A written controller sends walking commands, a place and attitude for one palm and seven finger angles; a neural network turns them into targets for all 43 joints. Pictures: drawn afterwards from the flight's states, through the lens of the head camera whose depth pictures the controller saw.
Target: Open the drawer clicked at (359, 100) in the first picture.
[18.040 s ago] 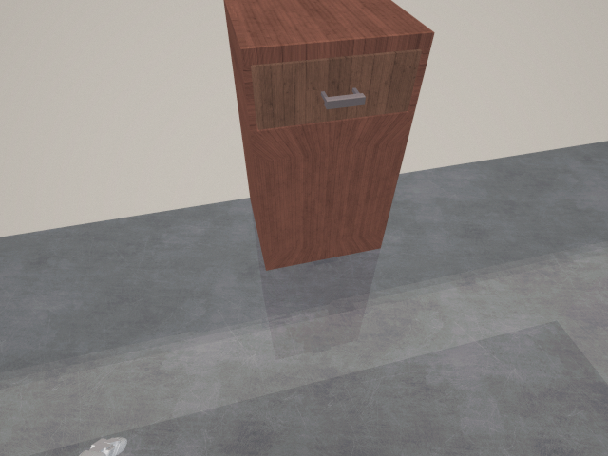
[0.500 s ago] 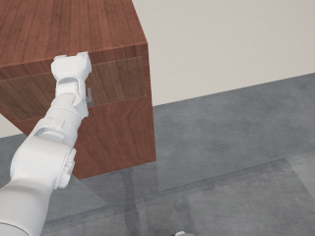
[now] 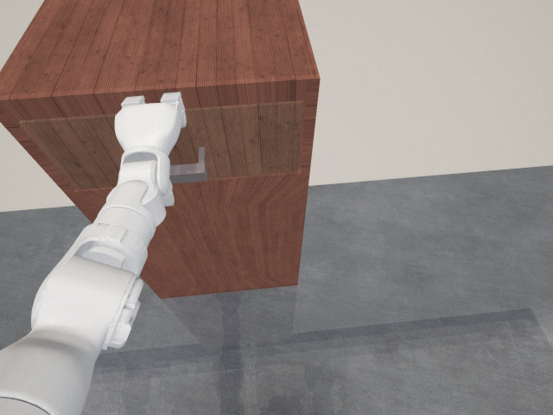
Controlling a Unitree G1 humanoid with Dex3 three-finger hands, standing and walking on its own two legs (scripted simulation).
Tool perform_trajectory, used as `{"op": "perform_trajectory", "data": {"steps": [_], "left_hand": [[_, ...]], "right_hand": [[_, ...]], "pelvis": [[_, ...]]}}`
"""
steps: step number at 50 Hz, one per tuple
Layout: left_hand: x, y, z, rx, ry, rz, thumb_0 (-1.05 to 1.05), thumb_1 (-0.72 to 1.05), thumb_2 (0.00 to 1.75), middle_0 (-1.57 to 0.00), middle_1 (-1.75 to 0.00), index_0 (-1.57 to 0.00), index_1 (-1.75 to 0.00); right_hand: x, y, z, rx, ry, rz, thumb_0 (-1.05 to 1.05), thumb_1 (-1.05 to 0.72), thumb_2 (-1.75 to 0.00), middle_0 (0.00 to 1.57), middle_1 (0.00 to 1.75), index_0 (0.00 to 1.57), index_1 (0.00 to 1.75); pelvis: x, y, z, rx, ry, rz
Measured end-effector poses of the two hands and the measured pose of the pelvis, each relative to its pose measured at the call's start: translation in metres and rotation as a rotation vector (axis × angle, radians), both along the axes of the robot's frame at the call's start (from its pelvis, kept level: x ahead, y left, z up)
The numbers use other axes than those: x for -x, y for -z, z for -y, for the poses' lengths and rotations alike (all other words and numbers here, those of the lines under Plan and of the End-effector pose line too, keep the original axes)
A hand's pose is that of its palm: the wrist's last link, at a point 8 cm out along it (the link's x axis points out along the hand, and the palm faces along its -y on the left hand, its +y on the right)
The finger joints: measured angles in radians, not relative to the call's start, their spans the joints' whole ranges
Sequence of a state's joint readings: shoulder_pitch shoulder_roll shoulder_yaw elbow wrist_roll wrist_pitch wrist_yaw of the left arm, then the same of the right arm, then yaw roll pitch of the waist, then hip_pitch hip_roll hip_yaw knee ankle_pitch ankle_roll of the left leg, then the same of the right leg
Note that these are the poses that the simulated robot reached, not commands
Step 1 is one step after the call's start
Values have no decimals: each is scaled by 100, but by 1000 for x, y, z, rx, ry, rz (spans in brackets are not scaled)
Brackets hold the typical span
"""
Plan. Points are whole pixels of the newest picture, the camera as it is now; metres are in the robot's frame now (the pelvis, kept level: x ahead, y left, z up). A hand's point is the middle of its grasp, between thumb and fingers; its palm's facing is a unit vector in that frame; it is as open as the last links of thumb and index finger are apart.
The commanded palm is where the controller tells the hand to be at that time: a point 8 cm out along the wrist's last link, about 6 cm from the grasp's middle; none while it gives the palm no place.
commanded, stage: re-aim the fingers above the handle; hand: left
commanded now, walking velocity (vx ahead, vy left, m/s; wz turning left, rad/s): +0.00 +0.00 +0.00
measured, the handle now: (176, 164) +0.54 +0.16 +0.01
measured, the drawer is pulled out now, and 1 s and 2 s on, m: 0.00 0.00 0.00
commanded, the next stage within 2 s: none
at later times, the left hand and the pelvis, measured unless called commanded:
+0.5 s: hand (142, 157) +0.50 +0.19 +0.07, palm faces +0.08 +0.03 -1.00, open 13.8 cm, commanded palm +0.46 +0.17 +0.12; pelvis +0.00 +0.00 +0.00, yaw +0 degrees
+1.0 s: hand (126, 167) +0.48 +0.22 +0.07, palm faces -0.01 +0.07 -1.00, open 13.8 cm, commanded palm +0.44 +0.17 +0.12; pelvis +0.00 +0.00 +0.01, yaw +0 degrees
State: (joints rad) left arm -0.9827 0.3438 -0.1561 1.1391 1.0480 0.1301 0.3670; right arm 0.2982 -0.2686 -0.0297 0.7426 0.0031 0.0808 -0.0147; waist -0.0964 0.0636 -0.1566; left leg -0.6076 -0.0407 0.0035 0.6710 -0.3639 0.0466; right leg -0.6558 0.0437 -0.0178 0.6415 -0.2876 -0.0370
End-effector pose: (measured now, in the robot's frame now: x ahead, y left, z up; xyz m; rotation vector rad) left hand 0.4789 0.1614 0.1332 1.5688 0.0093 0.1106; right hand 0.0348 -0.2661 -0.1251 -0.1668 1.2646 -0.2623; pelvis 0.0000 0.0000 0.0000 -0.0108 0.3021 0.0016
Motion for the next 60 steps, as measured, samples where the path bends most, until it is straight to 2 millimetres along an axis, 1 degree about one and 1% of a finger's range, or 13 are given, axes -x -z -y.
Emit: {"op": "perform_trajectory", "data": {"steps": [7,15,21,25,29,34,39,45,48,50,53,56,60], "left_hand": [[6,3,3,10,-23,-153,0,-49,30,-36,-124,-33,-125],[26,34,0,33,148,-144,0,-49,30,-33,-121,-32,-121],[18,17,-17,3,95,23,0,-49,30,-33,-120,-33,-120],[8,6,-27,-23,-22,12,0,-49,30,-32,-120,-33,-121],[7,2,-19,0,-47,-74,0,-49,30,-32,-120,-34,-123],[16,20,10,49,82,-190,0,-49,30,-32,-120,-33,-122],[26,30,26,85,210,-110,0,-49,30,-32,-120,-33,-121],[20,13,-15,-21,42,60,0,-49,30,-32,-120,-33,-120],[19,7,-40,-71,-104,11,0,-49,30,-32,-120,-32,-120],[22,7,-45,-64,-154,-65,0,-49,30,-32,-120,-32,-120],[32,13,-28,7,-85,-166,0,-49,30,-32,-120,-32,-120],[50,24,11,83,115,-216,0,-49,30,-32,-120,-32,-120],[73,35,49,135,318,-145,0,-49,30,-32,-120,-32,-120]], "right_hand": [[-21,-3,-23,-59,24,79,1,-90,-90,20,30,21,30],[-15,-7,-11,6,-3,73,0,-90,-90,20,30,21,30],[-1,-1,1,28,-12,0,1,-90,-90,20,30,20,30],[7,0,1,5,10,-38,1,-90,-90,20,30,20,30],[9,-2,-2,-15,30,-48,1,-90,-90,20,30,20,30],[1,-7,-4,-9,42,-6,1,-90,-90,20,30,20,30],[-11,-9,-4,10,30,54,1,-90,-90,20,30,20,30],[-20,1,-8,-17,-1,57,1,-90,-90,20,30,20,30],[-22,4,-11,-44,-5,37,1,-90,-90,20,30,20,30],[-23,4,-11,-57,-5,24,1,-90,-90,20,30,20,30],[-28,-1,-9,-51,-13,24,1,-90,-90,20,30,20,30],[-40,-7,-5,-27,-26,62,1,-90,-90,20,30,20,30],[-61,-15,-2,3,-40,139,1,-90,-90,20,30,20,30]], "pelvis": [[-1,-5,0,-7,24,46],[4,-2,-1,-7,14,42],[4,1,-2,-4,0,16],[1,0,-2,-2,0,14],[-5,-4,-3,-1,4,29],[-7,-7,-3,-1,12,58],[-4,-4,-2,-6,27,55],[1,-1,1,-11,28,29],[0,-3,2,-10,18,29],[-2,-5,2,-8,8,36],[-7,-8,2,-6,-4,56],[-11,-10,1,-6,-8,83],[-9,-8,2,-9,8,108]]}}
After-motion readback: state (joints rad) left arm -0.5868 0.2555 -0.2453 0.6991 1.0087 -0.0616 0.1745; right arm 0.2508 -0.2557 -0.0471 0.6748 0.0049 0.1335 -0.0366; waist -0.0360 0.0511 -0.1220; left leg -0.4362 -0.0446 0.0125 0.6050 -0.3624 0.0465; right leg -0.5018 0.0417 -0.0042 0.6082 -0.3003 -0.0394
